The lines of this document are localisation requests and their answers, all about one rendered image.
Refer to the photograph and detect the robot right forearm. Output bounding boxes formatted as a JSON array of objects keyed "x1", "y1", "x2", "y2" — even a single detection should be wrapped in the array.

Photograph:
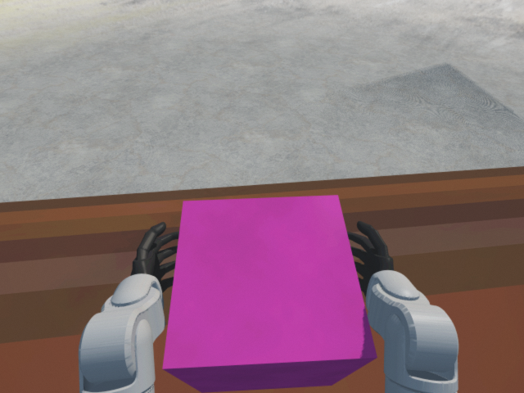
[{"x1": 366, "y1": 270, "x2": 459, "y2": 393}]

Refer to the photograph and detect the robot left forearm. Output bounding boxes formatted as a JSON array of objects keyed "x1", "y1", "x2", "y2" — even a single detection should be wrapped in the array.
[{"x1": 79, "y1": 273, "x2": 165, "y2": 393}]

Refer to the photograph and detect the left robot hand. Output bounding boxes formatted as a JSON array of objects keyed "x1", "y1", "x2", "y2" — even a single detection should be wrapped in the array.
[{"x1": 130, "y1": 222, "x2": 179, "y2": 293}]

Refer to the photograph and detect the right robot hand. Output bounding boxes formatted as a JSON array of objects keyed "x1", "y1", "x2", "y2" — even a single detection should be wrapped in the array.
[{"x1": 347, "y1": 221, "x2": 394, "y2": 296}]

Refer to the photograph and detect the carton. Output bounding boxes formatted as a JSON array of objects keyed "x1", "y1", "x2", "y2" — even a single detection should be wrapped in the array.
[{"x1": 162, "y1": 195, "x2": 377, "y2": 393}]

